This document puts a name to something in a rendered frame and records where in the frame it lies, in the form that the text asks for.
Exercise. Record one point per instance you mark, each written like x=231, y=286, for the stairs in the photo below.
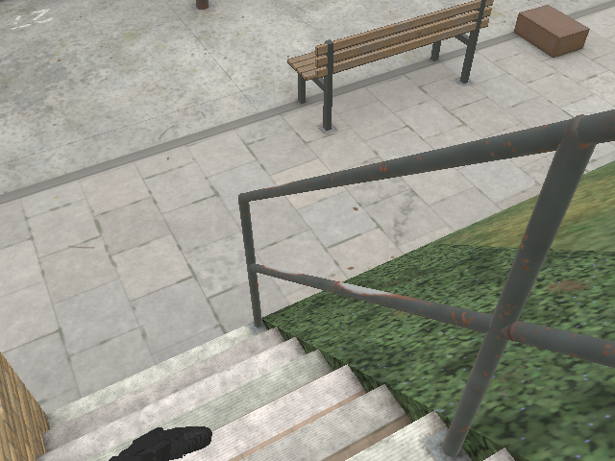
x=263, y=398

